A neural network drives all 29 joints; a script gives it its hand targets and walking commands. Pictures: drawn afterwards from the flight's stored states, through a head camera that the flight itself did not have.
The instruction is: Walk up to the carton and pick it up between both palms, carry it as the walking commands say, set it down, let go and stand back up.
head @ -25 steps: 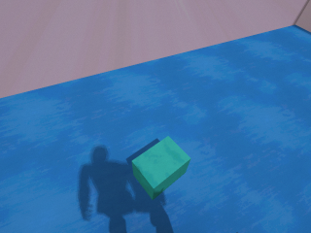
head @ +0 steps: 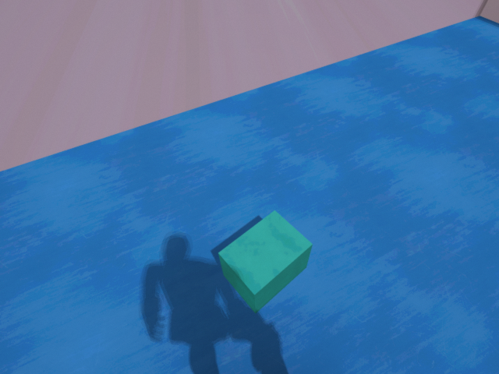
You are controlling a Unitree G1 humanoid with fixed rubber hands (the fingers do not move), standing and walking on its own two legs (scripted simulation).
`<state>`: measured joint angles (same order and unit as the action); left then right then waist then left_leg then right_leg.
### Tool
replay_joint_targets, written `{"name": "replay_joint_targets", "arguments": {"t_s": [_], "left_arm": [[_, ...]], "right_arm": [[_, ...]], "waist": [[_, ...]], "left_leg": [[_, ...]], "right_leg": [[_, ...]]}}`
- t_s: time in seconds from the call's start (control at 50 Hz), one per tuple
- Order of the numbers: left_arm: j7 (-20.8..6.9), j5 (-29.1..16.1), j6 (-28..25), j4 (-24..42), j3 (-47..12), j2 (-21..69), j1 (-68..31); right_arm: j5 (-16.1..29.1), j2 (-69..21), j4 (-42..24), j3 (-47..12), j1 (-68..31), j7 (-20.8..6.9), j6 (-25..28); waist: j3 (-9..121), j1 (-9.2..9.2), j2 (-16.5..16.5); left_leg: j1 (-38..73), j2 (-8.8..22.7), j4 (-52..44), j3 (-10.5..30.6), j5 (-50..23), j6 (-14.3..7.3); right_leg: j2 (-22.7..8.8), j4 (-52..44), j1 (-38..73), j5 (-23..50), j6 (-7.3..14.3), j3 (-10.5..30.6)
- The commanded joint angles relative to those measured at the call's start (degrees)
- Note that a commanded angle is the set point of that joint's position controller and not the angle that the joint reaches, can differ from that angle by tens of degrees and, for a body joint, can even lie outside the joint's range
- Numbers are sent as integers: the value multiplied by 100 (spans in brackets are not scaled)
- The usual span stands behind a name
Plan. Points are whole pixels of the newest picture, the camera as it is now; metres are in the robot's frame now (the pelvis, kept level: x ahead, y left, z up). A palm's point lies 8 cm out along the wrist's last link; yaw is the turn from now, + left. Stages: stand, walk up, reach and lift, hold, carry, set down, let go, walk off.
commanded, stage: walk up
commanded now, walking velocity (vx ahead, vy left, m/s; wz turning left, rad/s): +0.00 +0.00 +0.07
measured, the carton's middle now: (265, 260) +0.60 -0.03 -0.67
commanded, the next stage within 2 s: none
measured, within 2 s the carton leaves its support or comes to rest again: neither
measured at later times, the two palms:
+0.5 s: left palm out of the picture +0.00 +0.28 -0.15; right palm out of the picture +0.03 -0.24 -0.15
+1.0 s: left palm out of the picture +0.10 +0.16 -0.13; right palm (483, 318) +0.21 -0.40 -0.12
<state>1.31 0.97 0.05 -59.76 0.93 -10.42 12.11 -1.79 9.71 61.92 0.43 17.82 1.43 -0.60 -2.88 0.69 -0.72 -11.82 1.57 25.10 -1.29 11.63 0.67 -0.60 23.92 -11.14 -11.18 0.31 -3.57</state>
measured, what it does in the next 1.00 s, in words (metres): walks ahead, turning left: right foot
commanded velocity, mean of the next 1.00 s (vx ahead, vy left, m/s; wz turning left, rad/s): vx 0.08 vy -0.15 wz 0.37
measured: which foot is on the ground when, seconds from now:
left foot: down 0.00-0.92, up 0.94-1.00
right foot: down 0.00-0.52, up 0.54-0.90, down 0.92-1.00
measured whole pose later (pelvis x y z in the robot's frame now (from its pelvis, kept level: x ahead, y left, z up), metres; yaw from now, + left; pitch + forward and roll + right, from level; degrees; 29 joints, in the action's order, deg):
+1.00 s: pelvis +0.11 -0.11 -0.01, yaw +21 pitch +4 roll -1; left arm -1.5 1.8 2.5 -48.6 2.9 -13.1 11.3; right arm -3.5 20.1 53.2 5.4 19.5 3.6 -2.3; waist -2.2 1.6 -2.2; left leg -27.3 4.1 51.3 8.2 28.6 1.2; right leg -0.9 27.8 -14.3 -16.7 -0.4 -5.2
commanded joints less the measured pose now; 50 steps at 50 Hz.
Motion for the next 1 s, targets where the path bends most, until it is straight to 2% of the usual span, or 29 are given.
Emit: {"name": "replay_joint_targets", "arguments": {"t_s": [0.0, 0.06, 0.24, 0.38, 0.44, 0.46, 0.48, 0.5, 0.52, 0.54, 0.56, 0.58, 0.6, 0.62, 0.64, 0.68, 0.78, 0.82, 0.84, 0.86, 0.88, 0.9, 0.92, 0.94, 0.96, 0.98], "left_arm": [[6, 3, -21, 140, 67, -461, 208], [4, 20, -20, 90, 78, -429, 353], [25, 31, 0, 136, 148, -571, 303], [107, 63, 139, 324, 360, -957, 267], [141, 79, 163, 426, 419, -1127, 190], [137, 109, 151, 410, 441, -1151, 231], [-18, 236, 247, 610, 505, -1230, -50], [-82, 229, 329, 820, 456, -1097, -521], [-126, 195, 417, 1040, 397, -783, -678], [-170, 267, 464, 1195, 350, -671, -612], [-191, 246, 426, 1163, 305, -704, -263], [-212, 208, 374, 1068, 343, -858, -90], [-237, 177, 324, 1047, 389, -935, -48], [-249, 177, 293, 1035, 392, -918, -12], [-260, 181, 303, 1076, 381, -864, -15], [-302, 168, 335, 1203, 325, -753, -122], [-339, 91, 332, 1607, 271, -614, -581], [-345, 46, 301, 1667, 290, -614, -473], [-345, 17, 284, 1619, 316, -666, -233], [-330, -11, 274, 1473, 370, -741, 196], [-286, -36, 274, 1216, 454, -858, 822], [-255, 15, 268, 1064, 558, -1173, 1280], [-225, 96, 238, 1063, 561, -1526, 1419], [-231, 102, 242, 1245, 560, -1877, 1005], [-259, 118, 218, 1241, 459, -1523, 669], [-242, 115, 179, 1237, 353, -1177, 315]], "right_arm": [[-22, 471, -119, 70, 291, 21, 45], [-28, 481, -138, 76, 221, 19, 43], [-55, 511, -156, 97, 172, 20, 34], [-89, 768, -377, 259, -159, -3, -13], [-78, 788, -496, 301, -280, -34, -31], [-95, 754, -449, 311, -158, -68, -52], [-160, 1103, -202, 377, 593, 11, -148], [-187, 1249, -33, 407, 1135, 37, -210], [-216, 1651, 4, 523, 1469, 124, -249], [-212, 1944, -268, 541, 1145, 255, -238], [-182, 1981, -520, 518, 474, 264, -200], [-161, 1858, -583, 531, 106, 204, -163], [-128, 1715, -621, 520, 25, 162, -113], [-102, 1606, -629, 491, 91, 143, -55], [-97, 1523, -609, 482, 243, 129, -5], [-122, 1562, -639, 512, 488, 111, 44], [-164, 1986, -767, 639, 858, 149, -20], [-125, 2163, -854, 685, 728, 192, -49], [-81, 2236, -938, 698, 524, 217, -63], [-29, 2259, -1049, 694, 223, 240, -75], [-22, 2135, -1157, 656, -42, 254, -65], [-140, 1655, -1172, 555, 142, 266, -33], [-262, 1030, -1373, 417, 388, 270, -21], [-205, 978, -1551, 420, 21, 272, -43], [-185, 1232, -1463, 481, -279, 228, -81], [-199, 1272, -1386, 525, -238, 161, -95]], "waist": [[-62, -70, -68], [-94, -83, -118], [-155, -26, 68], [-204, -97, 130], [-79, -142, 474], [128, -143, 912], [315, -2, 1576], [61, 330, 812], [-227, 586, -1153], [-532, 415, -1614], [-591, 54, -1495], [-496, -77, -1145], [-362, -86, -857], [-206, -49, -791], [-103, -23, -840], [-35, 43, -1061], [75, 346, -1405], [224, 262, -1586], [342, 89, -1594], [453, -221, -1424], [585, -577, -1017], [770, -744, 95], [676, -617, 1256], [776, -666, 2181], [372, -456, 1540], [120, -150, 1066]], "left_leg": [[-202, 581, -620, 655, -89, -47], [-244, 590, -650, 688, 8, -47], [-399, 436, -406, 652, 116, -28], [-1318, 296, 42, 957, 660, -147], [-1621, 137, 850, 828, 568, -185], [-1360, 35, 1486, 610, 886, -239], [-442, 348, 1794, 826, 1501, -387], [187, 617, 1046, 1463, 2064, -564], [120, 1501, -1100, 3466, 3875, -813], [-535, 2197, -2104, 4950, 4406, -878], [-851, 2080, -2019, 4855, 3942, -815], [-724, 1838, -1786, 4290, 3280, -724], [-490, 1500, -1605, 3629, 2407, -655], [-335, 1268, -1502, 3114, 1633, -615], [-190, 1162, -1414, 2820, 1133, -585], [102, 1070, -1259, 2557, 637, -574], [222, 1181, -1089, 2569, 240, -751], [-90, 1213, -993, 2532, -43, -679], [-489, 1159, -917, 2390, -90, -571], [-1025, 1010, -653, 2117, -59, -435], [-1640, 746, -120, 1778, 213, -309], [-2432, 98, 964, 1229, 1332, -236], [-3205, -495, 2422, 616, 2302, -150], [-3163, -112, 3266, 228, 2624, -78], [-2901, 180, 3836, 224, 2227, -57], [-2604, 214, 4012, 266, 1761, -6]], "right_leg": [[-596, -561, -23, -221, -51, 591], [-580, -601, -56, -305, -67, 572], [-740, -805, -120, -720, -58, 534], [-1004, -487, 73, -1293, 70, 364], [-1445, -495, 197, -1440, 318, 527], [-1575, -568, -43, -2038, 458, 591], [-1333, -256, -976, -3136, 476, 433], [-791, 660, -1898, -3358, 226, -193], [203, 2611, -2593, -3193, -74, -807], [20, 3840, -2775, -2253, -251, 223], [-197, 4122, -2674, -1562, -254, 633], [-294, 4041, -2551, -1150, -261, 745], [-314, 3951, -2332, -797, -302, 725], [-279, 3888, -2095, -532, -316, 627], [-287, 3780, -1996, -389, -313, 578], [-246, 3312, -1994, -434, -352, 508], [22, 2033, -1735, -1093, -523, 224], [82, 1518, -1167, -1141, -486, 242], [100, 1060, -557, -1066, -412, 262], [136, 353, 310, -724, -334, 187], [132, -412, 1314, -370, -333, -34], [-580, -901, 2319, -304, -343, 382], [-1758, -1120, 2250, -745, -284, 1453], [-2510, -1313, 1259, -1163, 463, 2060], [-2068, -1361, 636, -996, 601, 1791], [-1724, -1148, 277, 76, 580, 1160]]}}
